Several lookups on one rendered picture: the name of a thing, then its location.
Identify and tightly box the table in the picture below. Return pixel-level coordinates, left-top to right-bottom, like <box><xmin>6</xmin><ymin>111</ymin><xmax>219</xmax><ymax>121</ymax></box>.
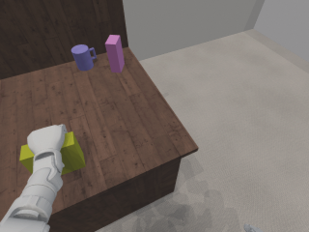
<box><xmin>0</xmin><ymin>0</ymin><xmax>199</xmax><ymax>232</ymax></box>

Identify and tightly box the left robot hand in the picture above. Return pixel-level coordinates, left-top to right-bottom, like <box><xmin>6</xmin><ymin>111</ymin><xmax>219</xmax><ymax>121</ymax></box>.
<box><xmin>27</xmin><ymin>124</ymin><xmax>68</xmax><ymax>167</ymax></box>

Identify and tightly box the left robot upper arm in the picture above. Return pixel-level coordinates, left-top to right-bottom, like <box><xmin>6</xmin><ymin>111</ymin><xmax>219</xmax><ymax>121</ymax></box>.
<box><xmin>0</xmin><ymin>217</ymin><xmax>50</xmax><ymax>232</ymax></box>

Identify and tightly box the robot left forearm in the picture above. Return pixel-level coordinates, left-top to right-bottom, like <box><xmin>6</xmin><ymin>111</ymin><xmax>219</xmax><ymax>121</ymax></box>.
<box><xmin>0</xmin><ymin>149</ymin><xmax>63</xmax><ymax>228</ymax></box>

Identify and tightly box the sponge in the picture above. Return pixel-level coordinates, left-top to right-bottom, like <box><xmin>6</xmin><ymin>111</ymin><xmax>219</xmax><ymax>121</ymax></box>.
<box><xmin>19</xmin><ymin>131</ymin><xmax>86</xmax><ymax>175</ymax></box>

